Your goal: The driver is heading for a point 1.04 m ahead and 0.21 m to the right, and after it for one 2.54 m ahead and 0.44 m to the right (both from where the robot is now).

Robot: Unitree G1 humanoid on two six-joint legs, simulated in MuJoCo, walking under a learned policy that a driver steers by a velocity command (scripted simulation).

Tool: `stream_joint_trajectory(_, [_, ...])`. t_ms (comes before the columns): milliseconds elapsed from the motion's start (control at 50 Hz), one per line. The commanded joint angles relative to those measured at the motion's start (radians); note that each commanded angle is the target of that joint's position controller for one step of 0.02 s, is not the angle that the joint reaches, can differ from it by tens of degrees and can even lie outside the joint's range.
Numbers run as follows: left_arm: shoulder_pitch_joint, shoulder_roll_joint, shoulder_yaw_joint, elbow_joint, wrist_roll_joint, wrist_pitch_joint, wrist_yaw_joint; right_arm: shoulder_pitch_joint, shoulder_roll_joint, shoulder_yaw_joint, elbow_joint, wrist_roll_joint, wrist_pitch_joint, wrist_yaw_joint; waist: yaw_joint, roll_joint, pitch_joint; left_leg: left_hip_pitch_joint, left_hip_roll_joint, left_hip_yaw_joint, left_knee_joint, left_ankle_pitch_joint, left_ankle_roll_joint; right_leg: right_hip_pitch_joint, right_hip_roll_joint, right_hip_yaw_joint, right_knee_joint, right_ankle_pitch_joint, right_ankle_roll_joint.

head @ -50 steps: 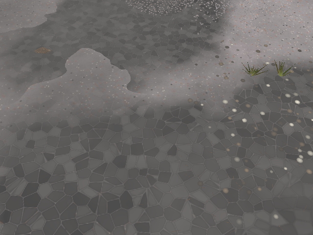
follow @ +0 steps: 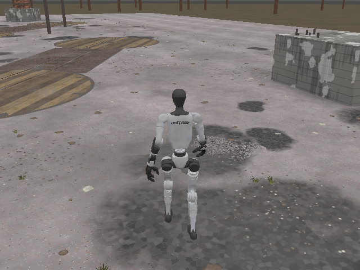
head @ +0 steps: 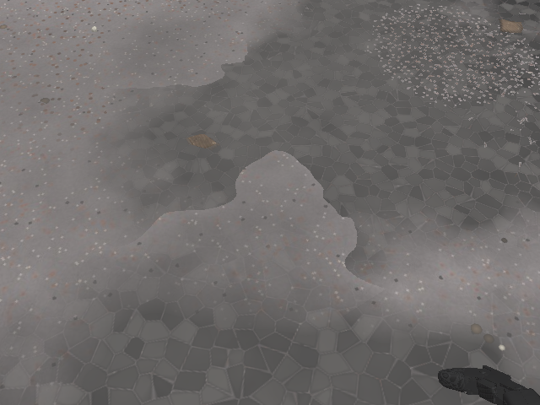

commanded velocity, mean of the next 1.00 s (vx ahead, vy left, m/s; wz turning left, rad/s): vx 0.50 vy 0.00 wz -0.43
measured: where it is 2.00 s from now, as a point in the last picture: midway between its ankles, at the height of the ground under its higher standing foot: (408, 240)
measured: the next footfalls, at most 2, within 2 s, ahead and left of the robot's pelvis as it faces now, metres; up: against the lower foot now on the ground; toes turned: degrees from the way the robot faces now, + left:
left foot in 0.02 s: +0.17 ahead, +0.11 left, +0.00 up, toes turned -2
right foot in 0.54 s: +0.40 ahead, -0.14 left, +0.00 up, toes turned -24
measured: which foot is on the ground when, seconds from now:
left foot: up 0.00-0.00, down 0.02-0.56, up 0.58-1.00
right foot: down 0.00-0.04, up 0.06-0.52, down 0.54-1.00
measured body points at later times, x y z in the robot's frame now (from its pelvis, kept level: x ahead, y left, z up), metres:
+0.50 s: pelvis +0.25 -0.01 -0.01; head +0.29 -0.03 +0.44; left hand +0.54 +0.13 -0.10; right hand +0.14 -0.26 -0.14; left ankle +0.13 +0.11 -0.74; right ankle +0.36 -0.14 -0.71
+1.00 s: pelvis +0.50 -0.13 +0.00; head +0.53 -0.15 +0.45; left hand +0.62 +0.12 -0.13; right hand +0.55 -0.42 -0.11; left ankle +0.71 -0.10 -0.70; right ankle +0.37 -0.13 -0.74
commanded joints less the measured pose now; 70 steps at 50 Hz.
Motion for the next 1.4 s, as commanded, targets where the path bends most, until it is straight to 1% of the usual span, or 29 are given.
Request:
stream_joint_trajectory(20, [-0.065, 0.175, 0.042, -0.077, -0.005, -0.015, 0.002, 0.239, -0.180, -0.064, 0.011, -0.012, -0.034, -0.032, -0.185, -0.019, -0.129, 0.473, 0.026, -0.041, -0.107, -0.042, 0.053, -0.219, -0.144, 0.123, 0.268, 0.527, -0.070])
stream_joint_trajectory(40, [-0.073, 0.106, 0.025, -0.120, -0.011, -0.022, 0.001, 0.408, -0.261, -0.082, 0.015, -0.034, -0.038, -0.049, -0.247, 0.106, -0.284, 0.676, 0.285, -0.291, -0.148, -0.261, 0.105, -0.334, -0.080, 0.034, 0.548, 0.244, -0.049])
stream_joint_trajectory(60, [0.023, 0.061, 0.018, -0.148, -0.031, -0.013, 0.005, 0.381, -0.324, -0.099, 0.018, -0.031, -0.019, -0.050, -0.176, 0.297, -0.306, 0.752, 0.457, -0.687, -0.292, -0.402, 0.193, -0.593, 0.028, -0.065, 0.748, -0.215, -0.034])
stream_joint_trajectory(80, [0.010, 0.134, 0.030, -0.114, 0.001, 0.008, 0.012, 0.323, -0.229, -0.087, 0.010, -0.015, -0.009, -0.046, -0.151, 0.144, -0.189, 0.639, 0.427, -0.674, -0.296, -0.484, 0.206, -0.655, -0.061, -0.050, 0.851, -0.152, -0.042])
stream_joint_trajectory(100, [-0.051, 0.132, 0.034, -0.112, 0.010, 0.014, 0.000, 0.262, -0.144, -0.066, -0.002, -0.007, -0.012, -0.041, -0.140, 0.051, -0.088, 0.534, 0.367, -0.518, -0.305, -0.404, 0.187, -0.651, -0.093, -0.045, 0.848, -0.058, -0.041])
stream_joint_trajectory(160, [-0.102, 0.097, 0.032, -0.119, 0.026, 0.038, -0.025, 0.247, -0.097, -0.054, 0.023, -0.002, -0.033, -0.039, -0.104, 0.088, -0.023, 0.403, 0.259, -0.211, -0.347, -0.034, 0.142, -0.590, -0.145, -0.069, 0.796, 0.032, -0.010])
stream_joint_trajectory(240, [-0.201, 0.077, 0.027, -0.163, 0.028, 0.061, -0.046, 0.305, -0.113, -0.064, 0.061, 0.015, -0.057, -0.035, -0.098, 0.070, -0.027, 0.434, 0.254, -0.063, -0.368, 0.201, 0.154, -0.665, -0.154, -0.087, 0.787, 0.128, 0.011])
stream_joint_trajectory(420, [-0.502, 0.053, -0.007, -0.280, 0.030, 0.053, -0.079, 0.400, -0.150, -0.078, 0.130, 0.012, -0.043, -0.041, -0.154, 0.060, 0.052, 0.491, 0.241, 0.167, -0.373, 0.323, 0.129, -0.616, -0.139, -0.222, 0.359, 0.304, -0.016])
stream_joint_trajectory(480, [-0.501, 0.070, -0.003, -0.292, 0.037, 0.053, -0.071, 0.427, -0.178, -0.083, 0.154, 0.010, -0.024, -0.051, -0.140, 0.073, 0.030, 0.577, 0.256, 0.223, -0.248, 0.643, 0.110, -0.532, -0.080, -0.278, 0.289, 0.185, -0.071])
stream_joint_trajectory(520, [-0.375, 0.099, 0.013, -0.262, 0.040, 0.047, -0.057, 0.432, -0.213, -0.090, 0.162, 0.008, -0.006, -0.057, -0.080, 0.090, -0.055, 0.597, 0.260, 0.248, -0.012, 0.881, 0.105, -0.370, -0.006, -0.297, 0.255, 0.088, -0.121])
stream_joint_trajectory(540, [-0.224, 0.124, 0.030, -0.214, 0.046, 0.037, -0.045, 0.422, -0.219, -0.090, 0.157, 0.012, 0.003, -0.057, -0.012, 0.061, -0.141, 0.519, 0.247, 0.266, 0.200, 0.799, 0.089, -0.170, 0.022, -0.279, 0.181, 0.117, -0.153])
stream_joint_trajectory(560, [-0.068, 0.204, 0.060, -0.173, 0.054, 0.035, -0.027, 0.424, -0.192, -0.082, 0.127, 0.007, 0.002, -0.054, 0.046, -0.031, -0.245, 0.302, 0.219, 0.268, 0.496, 0.454, 0.060, 0.090, -0.125, -0.068, 0.141, 0.005, -0.202])
stream_joint_trajectory(580, [-0.121, 0.313, 0.087, -0.200, 0.027, 0.046, -0.016, 0.428, -0.099, -0.067, 0.045, 0.017, -0.005, -0.032, -0.030, -0.295, -0.331, -0.151, -0.005, 0.203, 0.873, -0.400, -0.007, 0.376, -0.412, 0.507, 0.035, -0.012, -0.348])
stream_joint_trajectory(600, [-0.083, 0.300, 0.087, -0.214, 0.010, 0.059, -0.009, 0.310, -0.185, -0.080, 0.019, 0.007, -0.017, -0.029, 0.034, -0.110, -0.325, -0.266, 0.002, 0.006, 0.926, -0.363, -0.003, 0.362, -0.428, 0.568, -0.046, 0.111, -0.358])
stream_joint_trajectory(640, [-0.160, 0.204, 0.062, -0.183, 0.002, 0.051, 0.005, 0.280, -0.147, -0.067, 0.016, 0.022, -0.037, -0.028, -0.051, -0.001, -0.092, -0.231, 0.092, -0.010, 0.763, -0.214, 0.008, 0.095, -0.361, 0.309, -0.060, 0.370, -0.298])
stream_joint_trajectory(660, [-0.195, 0.177, 0.053, -0.181, -0.001, 0.040, 0.008, 0.278, -0.141, -0.067, 0.016, 0.007, -0.026, -0.028, -0.093, 0.007, -0.054, -0.171, 0.114, -0.022, 0.689, -0.217, 0.001, -0.002, -0.302, 0.235, -0.069, 0.451, -0.267])
stream_joint_trajectory(720, [-0.213, 0.156, 0.042, -0.182, -0.009, 0.012, 0.003, 0.327, -0.124, -0.065, 0.028, -0.023, 0.024, -0.020, -0.142, -0.014, -0.062, -0.070, 0.111, -0.007, 0.596, -0.214, -0.029, -0.120, -0.233, 0.154, -0.103, 0.545, -0.257])
stream_joint_trajectory(840, [-0.095, 0.145, 0.031, -0.124, -0.006, -0.013, -0.003, 0.150, -0.093, -0.054, -0.010, -0.009, 0.033, -0.002, -0.079, -0.056, -0.001, -0.151, 0.117, 0.037, 0.317, 0.059, -0.023, -0.083, -0.197, 0.049, -0.171, 0.579, -0.165])
stream_joint_trajectory(980, [-0.002, 0.148, 0.015, -0.065, 0.018, -0.022, 0.015, -0.025, -0.090, -0.044, -0.057, 0.008, 0.023, 0.015, -0.017, -0.061, 0.052, -0.197, 0.056, 0.066, 0.113, 0.110, 0.053, 0.117, -0.260, -0.037, -0.180, 0.664, -0.122])
stream_joint_trajectory(1040, [-0.038, 0.162, 0.011, -0.053, 0.027, -0.023, 0.031, 0.019, -0.097, -0.048, -0.048, 0.008, 0.019, 0.017, -0.061, -0.075, 0.039, -0.071, -0.016, 0.094, 0.045, 0.004, 0.105, 0.149, -0.280, -0.102, -0.096, 0.941, -0.096])
stream_joint_trajectory(1080, [-0.053, 0.182, 0.012, -0.046, 0.034, -0.020, 0.037, 0.170, -0.125, -0.063, 0.000, 0.005, 0.016, 0.004, -0.128, -0.098, -0.052, 0.108, -0.089, 0.129, 0.020, -0.081, 0.146, 0.169, -0.276, -0.140, 0.122, 1.230, -0.075])
stream_joint_trajectory(1100, [-0.069, 0.194, 0.013, -0.049, 0.030, -0.016, 0.038, 0.313, -0.142, -0.075, 0.044, -0.002, 0.008, -0.003, -0.197, -0.089, -0.123, 0.283, -0.101, 0.118, -0.054, -0.044, 0.175, 0.111, -0.259, -0.169, 0.316, 1.194, -0.062])
stream_joint_trajectory(1120, [-0.091, 0.183, 0.005, -0.079, 0.022, -0.022, 0.040, 0.475, -0.203, -0.096, 0.080, -0.021, 0.005, -0.015, -0.267, -0.032, -0.217, 0.537, 0.045, -0.069, -0.071, -0.080, 0.238, -0.092, -0.230, -0.199, 0.591, 0.912, -0.045])
stream_joint_trajectory(1140, [-0.025, 0.104, -0.008, -0.122, -0.001, -0.029, 0.022, 0.501, -0.319, -0.131, 0.080, -0.022, 0.010, -0.020, -0.204, 0.221, -0.297, 0.801, 0.323, -0.613, -0.128, -0.047, 0.415, -0.506, -0.005, -0.229, 1.012, 0.090, 0.015])
stream_joint_trajectory(1160, [-0.091, 0.161, 0.002, -0.125, 0.030, -0.034, 0.021, 0.442, -0.258, -0.120, 0.086, 0.033, 0.018, -0.007, -0.192, 0.089, -0.283, 0.776, 0.322, -0.728, -0.220, 0.001, 0.414, -0.621, -0.018, -0.062, 1.084, -0.092, 0.001])
stream_joint_trajectory(1180, [-0.147, 0.158, -0.002, -0.154, 0.022, -0.045, 0.014, 0.362, -0.238, -0.116, 0.069, 0.036, 0.022, -0.006, -0.162, 0.048, -0.145, 0.646, 0.299, -0.567, -0.235, 0.017, 0.393, -0.665, -0.078, -0.045, 1.048, -0.015, 0.001])
stream_joint_trajectory(1220, [-0.191, 0.143, -0.007, -0.166, 0.026, -0.042, 0.008, 0.313, -0.166, -0.098, 0.071, 0.026, 0.020, -0.010, -0.118, -0.048, -0.028, 0.446, 0.215, -0.411, -0.277, 0.164, 0.334, -0.616, -0.136, -0.064, 0.922, 0.027, 0.016])
stream_joint_trajectory(1300, [-0.182, 0.103, -0.021, -0.185, 0.046, 0.015, -0.002, 0.330, -0.179, -0.100, 0.091, 0.033, -0.001, -0.015, -0.075, 0.009, -0.033, 0.305, 0.117, -0.286, -0.328, 0.247, 0.303, -0.536, -0.160, -0.103, 0.754, 0.047, 0.075])
stream_joint_trajectory(1400, [-0.393, 0.094, -0.029, -0.258, 0.038, 0.019, -0.008, 0.405, -0.195, -0.110, 0.103, 0.035, 0.004, -0.018, -0.141, 0.035, 0.005, 0.314, 0.066, -0.278, -0.347, 0.186, 0.250, -0.604, -0.160, -0.128, 0.481, 0.255, 0.115])
Keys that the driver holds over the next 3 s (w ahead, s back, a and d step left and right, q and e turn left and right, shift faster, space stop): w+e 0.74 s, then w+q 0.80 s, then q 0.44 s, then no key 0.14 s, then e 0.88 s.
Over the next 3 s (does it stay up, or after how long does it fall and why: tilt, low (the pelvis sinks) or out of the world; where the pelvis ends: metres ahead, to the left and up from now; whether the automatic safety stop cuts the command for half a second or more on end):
stays up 0.91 -0.27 0.01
